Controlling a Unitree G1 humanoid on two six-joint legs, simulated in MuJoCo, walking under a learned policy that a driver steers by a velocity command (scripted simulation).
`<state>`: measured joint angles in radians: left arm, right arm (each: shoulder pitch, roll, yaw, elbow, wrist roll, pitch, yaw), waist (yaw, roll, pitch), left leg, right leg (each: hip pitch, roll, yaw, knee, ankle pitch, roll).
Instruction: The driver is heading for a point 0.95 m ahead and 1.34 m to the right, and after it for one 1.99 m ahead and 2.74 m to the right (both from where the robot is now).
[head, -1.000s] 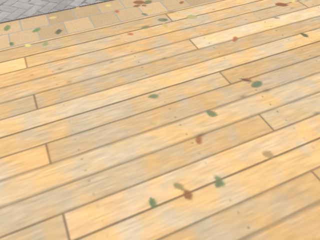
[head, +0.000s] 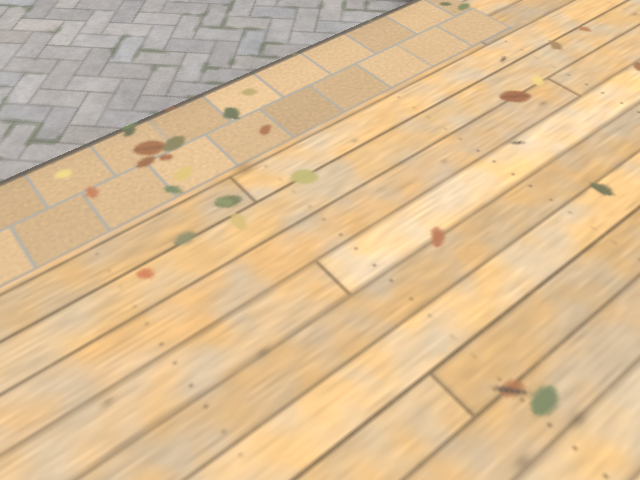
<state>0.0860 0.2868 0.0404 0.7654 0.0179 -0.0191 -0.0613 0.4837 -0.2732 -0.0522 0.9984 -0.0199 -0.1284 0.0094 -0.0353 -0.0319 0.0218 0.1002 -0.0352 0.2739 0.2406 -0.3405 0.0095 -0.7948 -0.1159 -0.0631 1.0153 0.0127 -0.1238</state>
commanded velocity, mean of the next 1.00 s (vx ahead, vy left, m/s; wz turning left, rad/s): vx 1.00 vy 0.00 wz -0.92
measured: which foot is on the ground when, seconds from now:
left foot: down 0.00-0.16, up 0.18-0.56, down 0.58-1.00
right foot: up 0.00-0.14, down 0.16-0.58, up 0.60-1.00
